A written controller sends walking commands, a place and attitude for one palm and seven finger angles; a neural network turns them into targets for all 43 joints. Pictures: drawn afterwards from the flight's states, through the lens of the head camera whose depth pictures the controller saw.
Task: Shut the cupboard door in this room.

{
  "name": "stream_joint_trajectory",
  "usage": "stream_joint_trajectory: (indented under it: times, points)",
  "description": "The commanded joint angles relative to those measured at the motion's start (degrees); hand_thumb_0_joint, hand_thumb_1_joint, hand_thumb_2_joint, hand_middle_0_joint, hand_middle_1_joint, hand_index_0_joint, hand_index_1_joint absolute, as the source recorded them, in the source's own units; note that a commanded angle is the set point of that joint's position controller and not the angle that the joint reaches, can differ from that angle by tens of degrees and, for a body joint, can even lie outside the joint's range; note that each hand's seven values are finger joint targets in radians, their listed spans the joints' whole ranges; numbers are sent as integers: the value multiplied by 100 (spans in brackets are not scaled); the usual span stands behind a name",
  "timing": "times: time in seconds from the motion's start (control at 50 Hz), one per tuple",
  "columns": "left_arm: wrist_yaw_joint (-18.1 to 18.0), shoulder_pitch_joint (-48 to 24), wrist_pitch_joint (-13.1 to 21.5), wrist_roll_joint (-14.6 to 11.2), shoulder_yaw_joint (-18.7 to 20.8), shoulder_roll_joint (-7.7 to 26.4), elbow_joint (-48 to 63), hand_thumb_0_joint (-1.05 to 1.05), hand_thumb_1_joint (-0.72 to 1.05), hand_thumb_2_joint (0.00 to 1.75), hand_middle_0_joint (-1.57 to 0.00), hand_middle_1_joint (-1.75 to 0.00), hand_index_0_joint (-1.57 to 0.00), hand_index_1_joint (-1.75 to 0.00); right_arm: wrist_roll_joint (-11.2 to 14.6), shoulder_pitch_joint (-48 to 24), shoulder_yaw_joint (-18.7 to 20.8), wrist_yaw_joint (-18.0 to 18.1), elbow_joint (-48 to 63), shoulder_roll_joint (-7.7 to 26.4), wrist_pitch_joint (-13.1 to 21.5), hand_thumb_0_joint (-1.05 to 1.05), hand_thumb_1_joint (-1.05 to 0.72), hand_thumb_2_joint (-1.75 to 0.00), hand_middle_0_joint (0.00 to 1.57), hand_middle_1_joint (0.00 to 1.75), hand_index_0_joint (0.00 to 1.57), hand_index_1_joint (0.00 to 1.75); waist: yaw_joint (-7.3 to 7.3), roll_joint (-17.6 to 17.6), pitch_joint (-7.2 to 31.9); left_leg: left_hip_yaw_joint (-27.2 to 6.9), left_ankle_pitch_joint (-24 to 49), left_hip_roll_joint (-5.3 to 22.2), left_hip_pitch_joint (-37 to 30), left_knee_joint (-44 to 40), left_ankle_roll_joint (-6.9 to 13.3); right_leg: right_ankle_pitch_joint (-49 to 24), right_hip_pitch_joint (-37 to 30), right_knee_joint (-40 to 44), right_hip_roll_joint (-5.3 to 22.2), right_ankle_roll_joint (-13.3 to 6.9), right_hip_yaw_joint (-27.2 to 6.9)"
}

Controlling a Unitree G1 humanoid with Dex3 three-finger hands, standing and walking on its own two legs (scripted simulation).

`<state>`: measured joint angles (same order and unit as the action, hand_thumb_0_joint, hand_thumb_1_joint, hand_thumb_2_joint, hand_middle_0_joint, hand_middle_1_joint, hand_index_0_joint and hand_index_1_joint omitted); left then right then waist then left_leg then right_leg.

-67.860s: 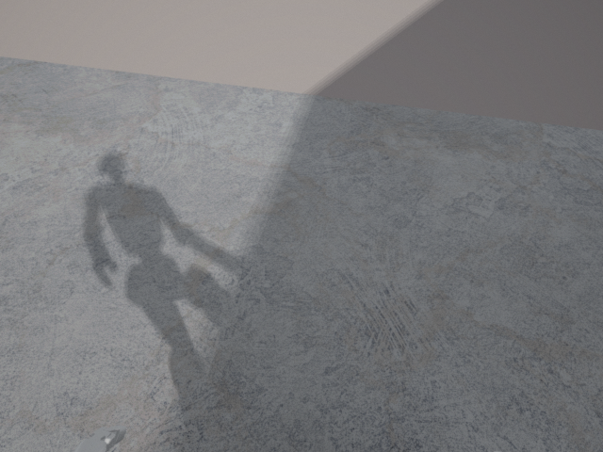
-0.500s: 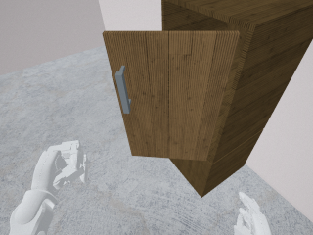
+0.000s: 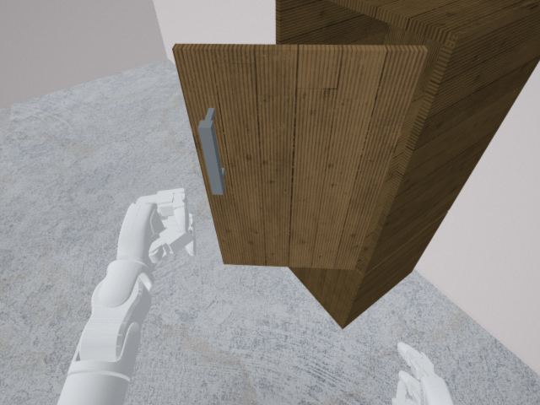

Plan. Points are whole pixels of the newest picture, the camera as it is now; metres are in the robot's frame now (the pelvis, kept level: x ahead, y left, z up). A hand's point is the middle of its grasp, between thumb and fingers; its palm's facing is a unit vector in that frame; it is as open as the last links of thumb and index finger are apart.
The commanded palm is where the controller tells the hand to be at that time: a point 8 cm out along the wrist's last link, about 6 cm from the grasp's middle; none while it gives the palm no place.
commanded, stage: bring the fist close to the handle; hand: left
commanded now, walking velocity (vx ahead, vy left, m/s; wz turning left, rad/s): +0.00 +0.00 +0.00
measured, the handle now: (214, 153) +0.50 +0.13 +0.11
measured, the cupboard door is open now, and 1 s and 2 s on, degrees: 51 51 34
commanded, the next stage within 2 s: push the door shut along its arc in 0.80 s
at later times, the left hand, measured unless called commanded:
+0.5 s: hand (223, 186) +0.41 +0.10 +0.12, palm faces +0.00 -1.00 -0.02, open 3.1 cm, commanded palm +0.37 +0.15 +0.11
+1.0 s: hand (222, 188) +0.40 +0.10 +0.12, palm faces -0.03 -1.00 -0.02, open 3.1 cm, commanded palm +0.38 +0.16 +0.11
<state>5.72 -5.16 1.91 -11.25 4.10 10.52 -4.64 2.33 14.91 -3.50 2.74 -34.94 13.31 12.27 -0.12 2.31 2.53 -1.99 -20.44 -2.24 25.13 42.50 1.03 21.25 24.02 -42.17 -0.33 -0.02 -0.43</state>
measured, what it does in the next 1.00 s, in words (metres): stands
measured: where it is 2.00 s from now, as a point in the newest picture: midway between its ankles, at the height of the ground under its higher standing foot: outside the picture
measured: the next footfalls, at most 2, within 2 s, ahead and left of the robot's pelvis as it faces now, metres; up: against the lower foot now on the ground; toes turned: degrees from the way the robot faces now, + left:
none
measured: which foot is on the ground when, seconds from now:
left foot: down 0.00-1.00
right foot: down 0.00-1.00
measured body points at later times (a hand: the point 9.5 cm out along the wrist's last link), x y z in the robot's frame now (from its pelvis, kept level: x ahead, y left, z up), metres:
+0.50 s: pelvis +0.00 -0.02 +0.00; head +0.02 -0.03 +0.45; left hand +0.40 +0.15 +0.12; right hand +0.12 -0.26 -0.11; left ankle +0.02 +0.11 -0.71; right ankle +0.01 -0.12 -0.71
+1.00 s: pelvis -0.01 -0.02 +0.00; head +0.01 -0.04 +0.45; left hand +0.40 +0.15 +0.12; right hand +0.11 -0.27 -0.11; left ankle +0.02 +0.11 -0.71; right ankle +0.01 -0.12 -0.71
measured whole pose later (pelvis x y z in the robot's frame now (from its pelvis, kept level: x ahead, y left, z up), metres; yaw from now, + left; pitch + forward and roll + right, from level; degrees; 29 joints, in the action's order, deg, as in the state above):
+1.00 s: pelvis -0.01 -0.02 +0.00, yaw -1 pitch +5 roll +0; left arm 5.6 -30.8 10.2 -9.7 8.7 12.1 -39.5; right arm 2.8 15.5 -1.6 2.6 -36.6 14.4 4.0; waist 2.2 2.2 3.7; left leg -2.0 -19.1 -0.5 28.1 41.7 -0.7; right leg 20.1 27.9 -42.6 -2.1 -1.8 -0.3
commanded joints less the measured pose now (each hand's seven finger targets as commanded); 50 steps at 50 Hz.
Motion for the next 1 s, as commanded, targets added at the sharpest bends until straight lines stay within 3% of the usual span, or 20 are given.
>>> stream_joint_trajectory:
  times: [0.0, 0.02, 0.1, 0.12, 0.18, 0.22, 0.28, 0.34, 0.38, 0.4, 0.42, 0.44, 0.48, 0.5, 0.56, 0.66, 0.78, 0.88, 0.92, 0.98]
  points:
    - [-155, -1975, 291, 32, 134, 482, 1096, 0, 90, 90, -130, -150, -130, -150, 23, -453, 332, 15, 868, 700, 163, 0, -90, -90, 20, 30, 20, 30, 49, -189, 1359, -100, 1347, 197, -825, -683, -23, -1437, -284, 492, -44, -132, 338]
    - [-206, -1974, 288, 48, 262, 616, 1035, 0, 90, 90, -130, -150, -130, -150, 6, -451, 334, 25, 866, 723, 131, 0, -90, -90, 20, 30, 20, 30, 7, -241, 1415, -88, 1377, 198, -797, -672, -11, -1460, -340, 497, -50, -129, 321]
    - [-357, -2786, 354, 102, 57, 376, 788, 0, 90, 90, -130, -150, -130, -150, 4, -462, 321, 22, 786, 668, 6, 0, -90, -90, 20, 30, 20, 30, 122, -66, 1431, -111, 1366, 209, -907, -658, -51, -1422, -194, 474, -54, -147, 342]
    - [-417, -2807, 367, 118, 178, 502, 655, 0, 90, 90, -130, -150, -130, -150, -9, -431, 336, 33, 760, 702, -24, 0, -90, -90, 20, 30, 20, 30, 104, -271, 1473, -102, 1379, 209, -847, -627, -29, -1456, -248, 488, -66, -135, 321]
    - [-492, -3377, 377, 171, -28, 258, 157, 0, 90, 90, -130, -150, -130, -150, 4, -407, 339, 27, 677, 675, -127, 0, -90, -90, 20, 30, 20, 30, 214, -180, 1429, -67, 1266, 189, -839, -593, -31, -1418, -96, 500, -63, -127, 310]
    - [-544, -3449, 363, 197, 273, 551, -267, 0, 90, 90, -130, -150, -130, -150, -11, -331, 365, 41, 611, 723, -200, 0, -90, -90, 20, 30, 20, 30, 170, -344, 1485, -46, 1235, 181, -734, -583, -20, -1432, -178, 537, -70, -124, 276]
    - [-546, -3875, 380, 210, 286, 539, -760, 0, 90, 90, -130, -150, -130, -150, 1, -336, 361, 40, 609, 704, -329, 0, -90, -90, 20, 30, 20, 30, 201, -372, 1526, 33, 1203, 145, -629, -559, -5, -1522, -216, 556, -45, -114, 212]
    - [-565, -4364, 457, 206, 534, 802, -1275, 0, 90, 90, -130, -150, -130, -150, 0, -259, 363, 49, 566, 728, -440, 0, -90, -90, 20, 30, 20, 30, 230, -407, 1513, 52, 1083, 130, -475, -544, 15, -1457, -232, 601, -37, -101, 152]
    - [-544, -4711, 629, 211, 572, 856, -1417, 0, 90, 90, -130, -150, -130, -150, -2, -201, 392, 47, 549, 716, -466, 0, -90, -90, 20, 30, 20, 30, 234, -286, 1719, 99, 1164, 118, -475, -475, 14, -1607, -311, 556, -29, -103, 101]
    - [-516, -4656, 725, 199, 554, 793, -1429, 0, 90, 90, -130, -150, -130, -150, -12, -158, 404, 30, 568, 713, -464, 0, -90, -90, 20, 30, 20, 30, 201, -282, 1905, 121, 1267, 112, -517, -452, 22, -1748, -405, 525, -30, -105, 92]
    - [-499, -4501, 815, 195, 788, 1055, -1471, 0, 90, 90, -130, -150, -130, -150, -22, -111, 428, 27, 582, 742, -473, 0, -90, -90, 20, 30, 20, 30, 99, -394, 2085, 127, 1409, 109, -483, -421, 29, -1942, -628, 484, -33, -108, 65]
    - [-440, -4350, 898, 180, 707, 941, -1433, 0, 90, 90, -130, -150, -130, -150, -18, -110, 436, 6, 619, 725, -478, 0, -90, -90, 20, 30, 20, 30, 91, -279, 2247, 179, 1579, 104, -545, -397, 37, -2209, -726, 447, -10, -107, 38]
    - [-336, -4297, 1012, 167, 558, 776, -1554, 0, 90, 90, -130, -150, -130, -150, 2, -66, 443, -37, 607, 707, -483, 0, -90, -90, 20, 30, 20, 30, 98, -169, 2149, 211, 1624, 99, -516, -373, 29, -2329, -653, 422, -18, -112, 44]
    - [-303, -4307, 1046, 156, 535, 749, -1611, 0, 90, 90, -130, -150, -130, -150, 6, -18, 466, -54, 588, 712, -486, 0, -90, -90, 20, 30, 20, 30, 137, -333, 2080, 221, 1574, 105, -469, -365, 41, -2321, -622, 440, -26, -89, 47]
    - [-231, -3975, 1044, 120, 728, 948, -1770, 0, 90, 90, -130, -150, -130, -150, 23, 9, 497, -65, 622, 763, -539, 0, -90, -90, 20, 30, 20, 30, 81, -617, 1833, 274, 1365, 87, -207, -420, 78, -2246, -718, 555, -2, -48, -32]
    - [-222, -4564, 1077, 76, 807, 1168, -1725, 0, 90, 90, -130, -150, -130, -150, 57, -63, 475, 7, 632, 768, -601, 0, -90, -90, 20, 30, 20, 30, 199, -663, 1461, 313, 708, 46, -24, -496, 128, -1370, -561, 881, 49, 25, -223]
    - [-203, -5131, 1452, 92, 612, 1068, -1498, 0, 90, 90, -130, -150, -130, -150, 43, -68, 476, 57, 540, 712, -533, 0, -90, -90, 20, 30, 20, 30, 267, -245, 2020, 270, 868, 58, -392, -455, 129, -1566, -621, 715, 3, -29, -179]
    - [-90, -4368, 1225, 41, 690, 998, -2245, 0, 90, 90, -130, -150, -130, -150, 64, -42, 470, 8, 561, 756, -548, 0, -90, -90, 20, 30, 20, 30, 157, -551, 1720, 295, 767, 48, -109, -498, 108, -1492, -577, 770, 25, -4, -147]
    - [-47, -4534, 1087, 110, 748, 1187, -2576, 0, 90, 90, -130, -150, -130, -150, 72, -7, 456, 19, 528, 815, -611, 0, -90, -90, 20, 30, 20, 30, 230, -651, 1432, 274, 650, 49, -12, -527, 128, -1316, -427, 851, 27, 2, -154]
    - [14, -5091, 1092, 120, 784, 1299, -2555, 0, 90, 90, -130, -150, -130, -150, 76, -12, 451, 23, 578, 806, -653, 0, -90, -90, 20, 30, 20, 30, 299, -608, 1452, 263, 670, 58, -58, -512, 136, -1357, -368, 818, 27, -6, -154]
